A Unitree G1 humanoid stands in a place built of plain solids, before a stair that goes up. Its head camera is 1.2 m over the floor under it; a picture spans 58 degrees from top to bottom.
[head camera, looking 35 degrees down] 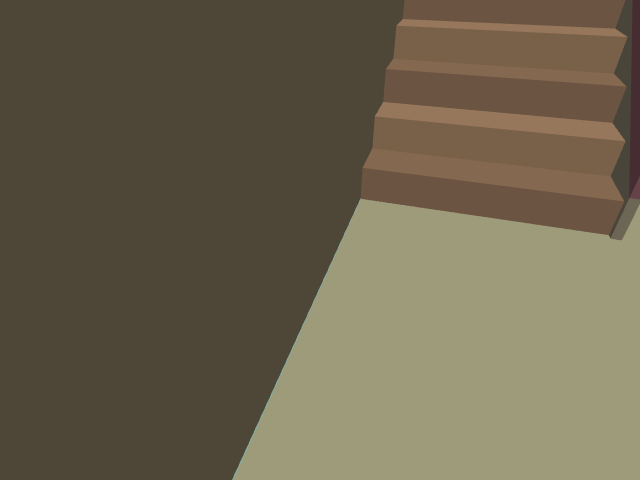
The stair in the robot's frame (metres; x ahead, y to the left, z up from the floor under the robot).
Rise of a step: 0.19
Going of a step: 0.27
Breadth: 1.25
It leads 17 degrees to the right of straight ahead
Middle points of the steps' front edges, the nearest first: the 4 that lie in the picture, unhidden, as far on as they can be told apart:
1.93 -0.82 0.19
2.19 -0.90 0.38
2.45 -0.98 0.57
2.71 -1.06 0.76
